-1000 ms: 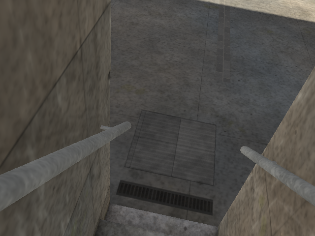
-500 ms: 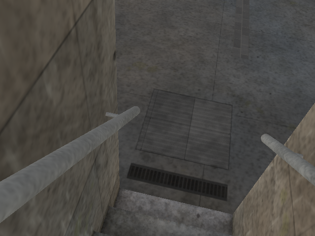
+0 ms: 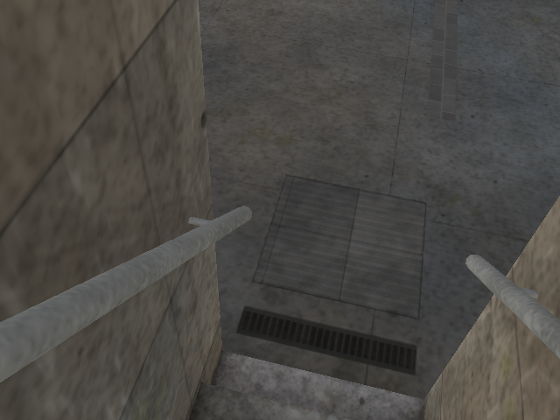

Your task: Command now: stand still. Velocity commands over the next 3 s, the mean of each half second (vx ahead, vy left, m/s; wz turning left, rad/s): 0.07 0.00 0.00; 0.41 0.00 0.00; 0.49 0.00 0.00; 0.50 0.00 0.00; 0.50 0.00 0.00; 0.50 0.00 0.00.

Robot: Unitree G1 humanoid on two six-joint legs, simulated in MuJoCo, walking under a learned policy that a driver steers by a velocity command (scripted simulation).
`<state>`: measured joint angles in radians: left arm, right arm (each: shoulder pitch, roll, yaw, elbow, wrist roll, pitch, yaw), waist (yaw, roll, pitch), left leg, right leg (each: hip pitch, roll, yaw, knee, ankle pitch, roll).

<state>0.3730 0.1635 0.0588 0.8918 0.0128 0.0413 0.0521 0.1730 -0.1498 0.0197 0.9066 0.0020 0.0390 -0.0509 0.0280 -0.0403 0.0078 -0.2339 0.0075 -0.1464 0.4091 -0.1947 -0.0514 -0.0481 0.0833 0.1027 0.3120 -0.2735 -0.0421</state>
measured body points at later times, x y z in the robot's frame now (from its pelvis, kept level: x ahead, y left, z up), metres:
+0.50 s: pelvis +0.00 +0.00 +0.00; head +0.01 +0.01 +0.45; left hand -0.04 +0.24 -0.15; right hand +0.09 -0.23 -0.13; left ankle +0.02 +0.15 -0.74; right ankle -0.07 -0.10 -0.74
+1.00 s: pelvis +0.09 -0.04 -0.03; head +0.12 -0.04 +0.42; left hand +0.17 +0.24 -0.15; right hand +0.08 -0.29 -0.17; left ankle +0.02 +0.15 -0.74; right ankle -0.07 -0.11 -0.73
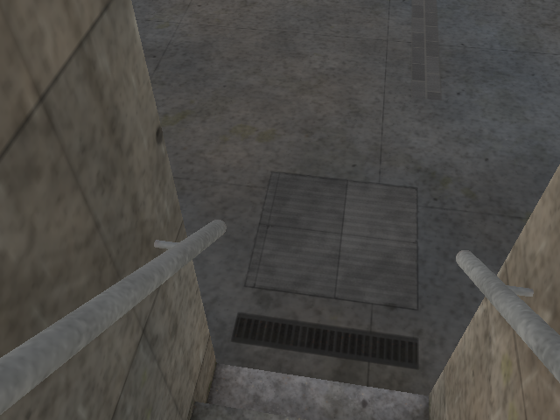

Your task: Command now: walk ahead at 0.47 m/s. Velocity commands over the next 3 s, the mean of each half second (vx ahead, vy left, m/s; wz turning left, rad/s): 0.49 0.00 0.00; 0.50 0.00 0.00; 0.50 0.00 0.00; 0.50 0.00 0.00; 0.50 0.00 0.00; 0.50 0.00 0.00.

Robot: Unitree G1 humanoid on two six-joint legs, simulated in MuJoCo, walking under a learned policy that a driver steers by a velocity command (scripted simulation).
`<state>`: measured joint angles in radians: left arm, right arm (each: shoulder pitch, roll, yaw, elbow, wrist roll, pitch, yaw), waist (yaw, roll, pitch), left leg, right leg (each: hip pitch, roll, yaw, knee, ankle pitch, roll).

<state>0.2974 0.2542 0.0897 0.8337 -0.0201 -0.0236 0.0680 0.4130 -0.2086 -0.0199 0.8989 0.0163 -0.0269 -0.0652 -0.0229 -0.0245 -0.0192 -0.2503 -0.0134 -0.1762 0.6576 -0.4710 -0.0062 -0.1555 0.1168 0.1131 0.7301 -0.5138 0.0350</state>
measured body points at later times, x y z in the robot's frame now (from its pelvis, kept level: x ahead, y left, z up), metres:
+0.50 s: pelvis +0.20 +0.00 -0.26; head +0.23 -0.01 +0.19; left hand +0.33 +0.24 -0.38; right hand +0.04 -0.24 -0.39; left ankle +0.18 +0.12 -0.92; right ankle +0.27 -0.15 -0.91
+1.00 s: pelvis +0.46 -0.07 -0.56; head +0.46 -0.07 -0.11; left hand +0.31 +0.13 -0.70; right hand +0.61 -0.29 -0.68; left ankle +0.60 +0.06 -1.25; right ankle +0.30 -0.20 -1.11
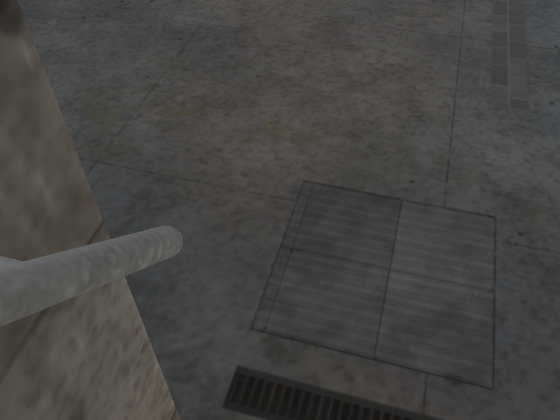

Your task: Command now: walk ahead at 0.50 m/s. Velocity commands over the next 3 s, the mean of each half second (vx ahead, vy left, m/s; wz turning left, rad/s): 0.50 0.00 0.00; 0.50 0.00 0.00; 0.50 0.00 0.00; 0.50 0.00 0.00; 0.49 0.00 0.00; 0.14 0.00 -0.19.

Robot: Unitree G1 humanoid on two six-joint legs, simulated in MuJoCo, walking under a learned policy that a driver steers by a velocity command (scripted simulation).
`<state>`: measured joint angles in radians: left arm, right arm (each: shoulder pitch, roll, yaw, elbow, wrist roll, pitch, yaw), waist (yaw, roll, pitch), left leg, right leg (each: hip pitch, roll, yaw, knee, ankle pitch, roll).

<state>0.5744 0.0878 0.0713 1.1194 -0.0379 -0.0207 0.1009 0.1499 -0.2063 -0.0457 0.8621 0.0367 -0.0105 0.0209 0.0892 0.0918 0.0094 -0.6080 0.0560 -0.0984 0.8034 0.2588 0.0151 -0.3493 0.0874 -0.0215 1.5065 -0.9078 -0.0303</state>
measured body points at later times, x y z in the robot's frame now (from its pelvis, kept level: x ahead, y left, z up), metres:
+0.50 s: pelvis +0.25 -0.04 -0.19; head +0.23 +0.00 +0.25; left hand +0.35 +0.20 -0.34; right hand +0.20 -0.28 -0.33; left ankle +0.09 +0.11 -0.77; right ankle +0.31 -0.19 -0.90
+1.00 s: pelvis +0.56 -0.09 -0.42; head +0.56 -0.11 +0.03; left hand +0.46 +0.12 -0.56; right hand +0.79 -0.27 -0.51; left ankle +0.69 +0.00 -1.16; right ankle +0.30 -0.19 -0.94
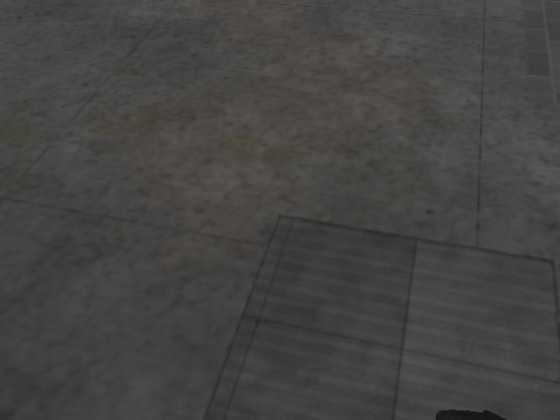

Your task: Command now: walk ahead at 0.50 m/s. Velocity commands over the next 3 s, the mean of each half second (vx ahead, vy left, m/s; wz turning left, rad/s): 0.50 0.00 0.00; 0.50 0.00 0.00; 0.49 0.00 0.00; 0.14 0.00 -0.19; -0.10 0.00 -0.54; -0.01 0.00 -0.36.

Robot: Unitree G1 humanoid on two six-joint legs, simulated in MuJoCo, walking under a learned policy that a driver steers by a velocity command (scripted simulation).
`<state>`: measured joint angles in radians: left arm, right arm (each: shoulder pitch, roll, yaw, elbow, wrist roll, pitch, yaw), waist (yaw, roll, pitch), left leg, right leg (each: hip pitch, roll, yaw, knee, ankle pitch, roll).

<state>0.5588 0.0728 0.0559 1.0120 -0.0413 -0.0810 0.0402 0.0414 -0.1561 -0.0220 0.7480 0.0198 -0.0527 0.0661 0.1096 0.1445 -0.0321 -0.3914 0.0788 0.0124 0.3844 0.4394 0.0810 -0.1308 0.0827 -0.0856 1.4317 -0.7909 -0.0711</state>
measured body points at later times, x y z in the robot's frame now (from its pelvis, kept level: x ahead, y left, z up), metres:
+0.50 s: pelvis +0.33 -0.04 -0.05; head +0.35 -0.05 +0.40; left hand +0.38 +0.20 -0.19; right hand +0.44 -0.29 -0.18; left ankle +0.32 +0.11 -0.70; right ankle +0.35 -0.14 -0.79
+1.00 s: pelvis +0.62 +0.04 -0.04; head +0.65 +0.06 +0.41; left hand +0.76 +0.32 -0.16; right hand +0.67 -0.21 -0.17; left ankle +0.63 +0.10 -0.79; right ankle +0.68 -0.14 -0.70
